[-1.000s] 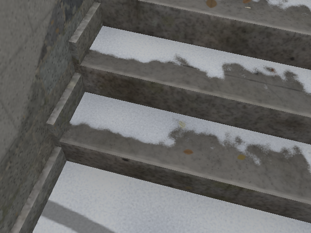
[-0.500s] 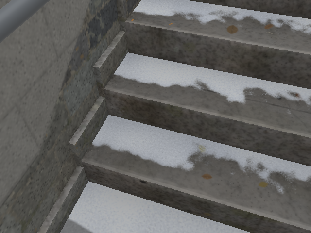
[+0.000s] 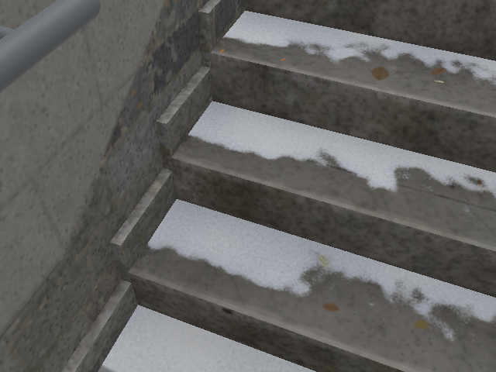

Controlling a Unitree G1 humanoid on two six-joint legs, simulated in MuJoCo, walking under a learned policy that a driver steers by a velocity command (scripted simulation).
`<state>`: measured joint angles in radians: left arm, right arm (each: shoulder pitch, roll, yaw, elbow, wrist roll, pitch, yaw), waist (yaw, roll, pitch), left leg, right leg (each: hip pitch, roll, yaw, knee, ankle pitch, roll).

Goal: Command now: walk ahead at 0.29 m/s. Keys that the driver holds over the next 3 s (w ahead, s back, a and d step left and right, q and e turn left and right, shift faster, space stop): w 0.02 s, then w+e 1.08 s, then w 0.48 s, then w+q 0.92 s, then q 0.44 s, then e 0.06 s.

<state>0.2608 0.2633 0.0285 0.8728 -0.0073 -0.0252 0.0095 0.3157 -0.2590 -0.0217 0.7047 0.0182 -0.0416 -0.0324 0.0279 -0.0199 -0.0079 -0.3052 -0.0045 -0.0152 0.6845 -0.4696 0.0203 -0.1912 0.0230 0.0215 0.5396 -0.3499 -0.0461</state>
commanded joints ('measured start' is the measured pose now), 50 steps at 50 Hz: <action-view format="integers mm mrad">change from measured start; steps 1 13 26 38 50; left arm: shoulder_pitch -95 -171 169 156 76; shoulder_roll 178 63 219 141 308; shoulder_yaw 44 12 87 29 83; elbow -78 -147 -153 -139 -108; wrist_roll -17 -19 -13 -6 -44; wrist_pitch -19 -67 -29 -12 20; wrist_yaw -4 -57 -48 4 65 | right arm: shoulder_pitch -2 151 51 -71 -54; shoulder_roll -70 -119 -139 30 -128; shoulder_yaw -18 -37 -32 41 -1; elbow -46 3 -26 -170 -353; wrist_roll -1 -41 -41 -33 -41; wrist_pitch -39 -58 -43 -39 -70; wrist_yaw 5 -11 -15 28 -13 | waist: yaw -46 -84 152 -40 -277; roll -106 97 -85 -64 -292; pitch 115 93 -125 -13 -325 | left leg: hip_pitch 107 336 -190 -862 3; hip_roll -8 244 111 59 -38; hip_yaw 58 -39 145 24 129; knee -200 -566 478 1365 539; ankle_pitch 150 428 355 98 122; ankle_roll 9 109 -29 -101 5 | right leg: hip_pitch -163 -676 436 2 59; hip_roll -203 -68 -33 -176 -149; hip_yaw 258 71 82 398 268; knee -270 529 -14 -217 -151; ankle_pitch -225 247 458 296 1776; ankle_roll -142 44 -159 -279 -68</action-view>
